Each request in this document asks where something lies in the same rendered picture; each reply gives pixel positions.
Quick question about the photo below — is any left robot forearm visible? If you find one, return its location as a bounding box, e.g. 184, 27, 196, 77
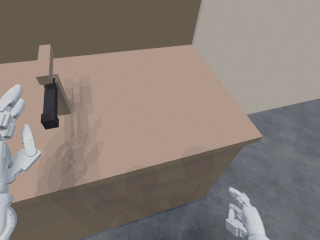
0, 193, 17, 240

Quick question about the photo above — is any tap lever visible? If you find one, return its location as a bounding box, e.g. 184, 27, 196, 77
40, 78, 59, 130

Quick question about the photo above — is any counter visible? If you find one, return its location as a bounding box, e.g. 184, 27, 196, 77
0, 0, 263, 240

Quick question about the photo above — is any robot left hand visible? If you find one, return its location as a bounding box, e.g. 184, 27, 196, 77
0, 84, 41, 194

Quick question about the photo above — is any robot right hand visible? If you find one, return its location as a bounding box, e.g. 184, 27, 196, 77
226, 187, 266, 240

